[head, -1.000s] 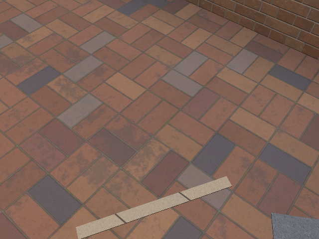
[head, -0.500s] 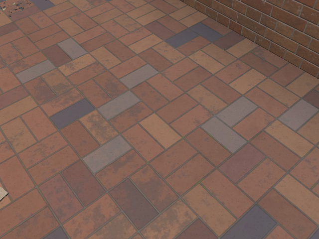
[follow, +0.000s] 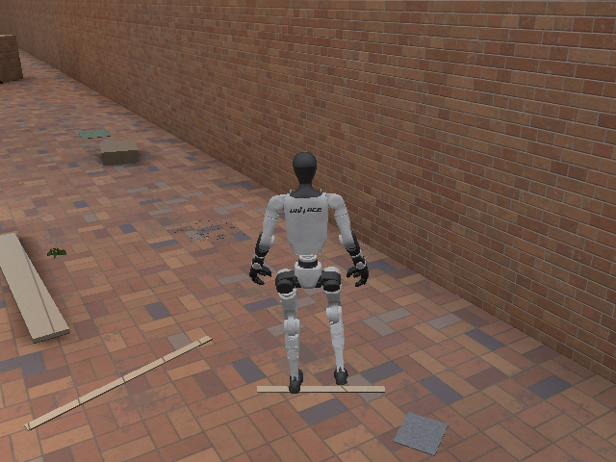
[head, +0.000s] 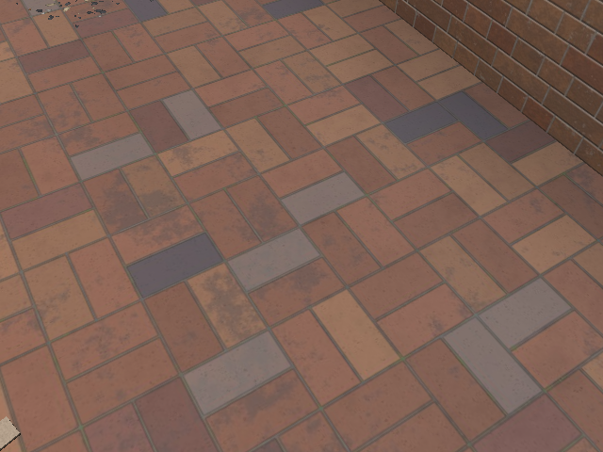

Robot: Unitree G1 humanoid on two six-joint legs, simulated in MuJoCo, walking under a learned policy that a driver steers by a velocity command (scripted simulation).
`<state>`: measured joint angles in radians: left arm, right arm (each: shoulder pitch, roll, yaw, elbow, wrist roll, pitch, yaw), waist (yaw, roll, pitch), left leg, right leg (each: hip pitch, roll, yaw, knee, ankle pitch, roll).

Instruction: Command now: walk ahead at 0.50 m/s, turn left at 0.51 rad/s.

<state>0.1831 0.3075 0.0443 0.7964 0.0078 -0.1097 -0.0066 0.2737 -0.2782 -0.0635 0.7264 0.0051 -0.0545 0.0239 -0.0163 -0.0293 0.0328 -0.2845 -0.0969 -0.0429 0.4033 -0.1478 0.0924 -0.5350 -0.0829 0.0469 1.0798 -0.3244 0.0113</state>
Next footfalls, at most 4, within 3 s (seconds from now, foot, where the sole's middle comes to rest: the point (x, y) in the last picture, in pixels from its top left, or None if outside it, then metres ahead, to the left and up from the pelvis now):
0.30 right None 0.36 -0.13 -0.78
0.80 left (200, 423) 0.53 0.22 -0.78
1.30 right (213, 283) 0.89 0.22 -0.78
1.84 left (71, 261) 0.95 0.59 -0.78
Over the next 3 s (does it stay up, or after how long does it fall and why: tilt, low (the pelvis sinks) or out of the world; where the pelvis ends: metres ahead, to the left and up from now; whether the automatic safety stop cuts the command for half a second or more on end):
stays up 1.35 0.79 -0.01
